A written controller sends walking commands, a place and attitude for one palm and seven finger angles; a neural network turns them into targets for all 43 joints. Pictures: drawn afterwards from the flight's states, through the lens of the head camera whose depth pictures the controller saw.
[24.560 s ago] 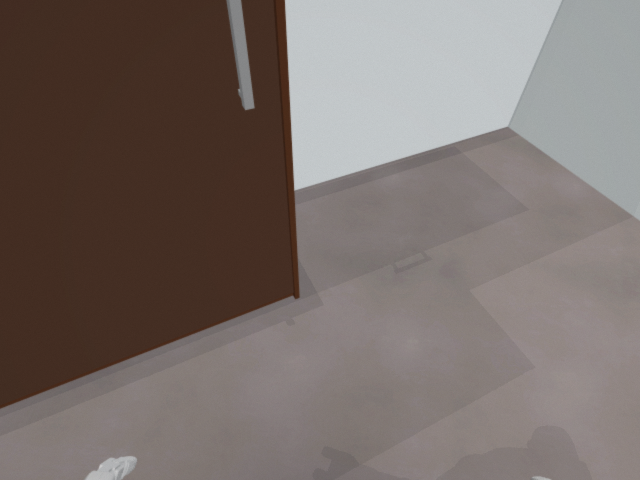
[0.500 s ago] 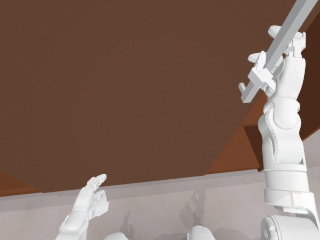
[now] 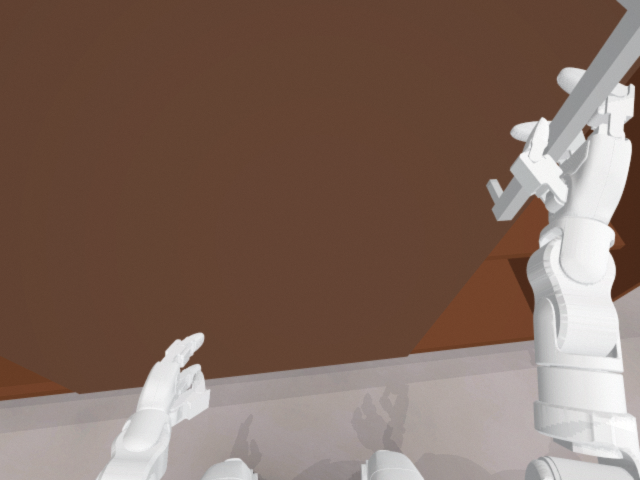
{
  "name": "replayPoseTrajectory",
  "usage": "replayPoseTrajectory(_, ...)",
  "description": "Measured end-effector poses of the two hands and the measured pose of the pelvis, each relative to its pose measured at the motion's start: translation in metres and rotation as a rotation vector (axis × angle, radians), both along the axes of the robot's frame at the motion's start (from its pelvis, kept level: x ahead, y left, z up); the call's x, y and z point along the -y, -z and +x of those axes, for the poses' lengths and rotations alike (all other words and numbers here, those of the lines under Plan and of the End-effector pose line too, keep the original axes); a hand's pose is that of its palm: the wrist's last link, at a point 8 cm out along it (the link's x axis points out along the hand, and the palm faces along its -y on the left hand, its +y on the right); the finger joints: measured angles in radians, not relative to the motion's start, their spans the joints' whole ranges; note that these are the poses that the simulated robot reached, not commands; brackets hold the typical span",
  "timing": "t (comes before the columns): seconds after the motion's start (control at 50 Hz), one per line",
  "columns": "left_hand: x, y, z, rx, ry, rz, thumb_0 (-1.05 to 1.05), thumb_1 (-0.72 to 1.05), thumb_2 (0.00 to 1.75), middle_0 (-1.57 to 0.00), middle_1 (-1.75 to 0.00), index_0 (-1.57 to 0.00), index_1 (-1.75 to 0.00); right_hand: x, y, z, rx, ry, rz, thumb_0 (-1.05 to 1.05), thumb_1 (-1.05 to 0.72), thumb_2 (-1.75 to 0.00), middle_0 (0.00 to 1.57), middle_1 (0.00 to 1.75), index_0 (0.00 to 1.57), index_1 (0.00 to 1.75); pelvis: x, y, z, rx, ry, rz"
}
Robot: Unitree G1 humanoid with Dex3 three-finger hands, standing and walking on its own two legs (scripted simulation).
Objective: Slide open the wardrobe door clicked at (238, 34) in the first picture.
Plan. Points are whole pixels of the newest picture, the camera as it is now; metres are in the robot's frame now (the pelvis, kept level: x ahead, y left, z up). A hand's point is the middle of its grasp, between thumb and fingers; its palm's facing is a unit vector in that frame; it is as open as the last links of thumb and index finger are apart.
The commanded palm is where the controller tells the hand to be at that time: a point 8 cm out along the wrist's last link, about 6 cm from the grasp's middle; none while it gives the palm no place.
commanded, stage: step sideways, sliding the door along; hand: right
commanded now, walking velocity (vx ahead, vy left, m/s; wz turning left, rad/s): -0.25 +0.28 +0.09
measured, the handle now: (550, 123) +0.43 -0.24 +0.21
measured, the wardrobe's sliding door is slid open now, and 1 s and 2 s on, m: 0.46 0.60 0.60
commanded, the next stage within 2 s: stop walking and hold the door there in 0.80 s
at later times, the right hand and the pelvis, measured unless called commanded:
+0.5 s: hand (425, 163) +0.38 -0.10 +0.20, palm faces +0.36 +0.93 -0.05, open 6.9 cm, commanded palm +0.34 -0.07 +0.20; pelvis +0.00 +0.10 +0.00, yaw +2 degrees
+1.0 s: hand (398, 166) +0.37 -0.07 +0.20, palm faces +0.31 +0.94 -0.13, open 6.8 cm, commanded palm +0.34 -0.09 +0.17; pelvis -0.02 +0.15 +0.03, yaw +7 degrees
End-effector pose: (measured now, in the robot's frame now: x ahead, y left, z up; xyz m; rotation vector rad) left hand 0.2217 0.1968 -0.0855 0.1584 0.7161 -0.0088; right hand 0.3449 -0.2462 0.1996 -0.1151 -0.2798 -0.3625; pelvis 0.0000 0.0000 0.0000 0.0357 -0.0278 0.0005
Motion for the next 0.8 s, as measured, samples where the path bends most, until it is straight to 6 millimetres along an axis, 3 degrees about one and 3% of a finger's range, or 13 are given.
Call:
replayPoseTrajectory(0.1, -0.022, -0.006, -0.008, -0.041, -0.038, 0.091, 0.01, 0.91, 0.90, -0.20, -0.30, -0.20, -0.30, -0.016, 0.002, -0.001, 0.036, -0.066, 0.027, -0.01, -0.79, -0.88, 0.39, 1.40, 0.05, 1.20, -0.002, -0.003, -0.004, -0.006, 0.010, 0.013)
replayPoseTrajectory(0.26, -0.038, -0.032, -0.024, -0.083, 0.016, 0.077, 0.01, 0.91, 0.90, -0.20, -0.30, -0.20, -0.30, -0.046, 0.001, -0.004, 0.023, -0.106, 0.082, 0.01, -0.79, -0.87, 0.35, 1.40, 0.09, 1.20, -0.030, -0.023, -0.001, 0.015, -0.040, 0.065)
replayPoseTrajectory(0.38, -0.056, -0.034, -0.012, -0.016, 0.032, 0.026, 0.01, 0.91, 0.90, -0.20, -0.30, -0.20, -0.30, -0.072, 0.000, -0.006, 0.015, -0.072, 0.064, 0.01, -0.80, -0.88, 0.36, 1.40, 0.07, 1.24, -0.068, -0.021, 0.002, 0.026, -0.053, 0.063)
replayPoseTrajectory(0.46, -0.080, -0.022, 0.003, 0.050, 0.045, -0.015, 0.01, 0.90, 0.90, -0.20, -0.30, -0.20, -0.30, -0.092, 0.002, -0.006, 0.036, -0.014, 0.015, -0.01, -0.80, -0.89, 0.37, 1.40, 0.04, 1.22, -0.100, -0.002, 0.006, 0.018, -0.034, 0.011)
replayPoseTrajectory(0.54, -0.107, -0.015, 0.008, 0.068, -0.011, 0.031, 0.01, 0.91, 0.90, -0.20, -0.30, -0.20, -0.30, -0.108, 0.002, -0.008, 0.033, -0.023, 0.006, -0.01, -0.80, -0.88, 0.39, 1.40, 0.02, 1.21, -0.099, -0.001, 0.000, -0.015, -0.038, 0.015)
replayPoseTrajectory(0.64, -0.128, -0.019, -0.016, -0.022, -0.072, 0.132, 0.01, 0.91, 0.90, -0.20, -0.30, -0.20, -0.30, -0.122, 0.005, -0.009, 0.073, -0.126, 0.042, -0.01, -0.80, -0.87, 0.38, 1.40, 0.05, 1.19, -0.096, -0.004, -0.010, -0.004, -0.032, 0.031)
replayPoseTrajectory(0.8, -0.131, -0.044, -0.059, -0.110, -0.039, 0.116, 0.01, 0.91, 0.90, -0.20, -0.30, -0.20, -0.30, -0.131, 0.001, -0.010, 0.025, -0.132, 0.118, 0.02, -0.80, -0.87, 0.31, 1.40, 0.11, 1.21, -0.109, -0.029, -0.017, 0.005, -0.072, 0.096)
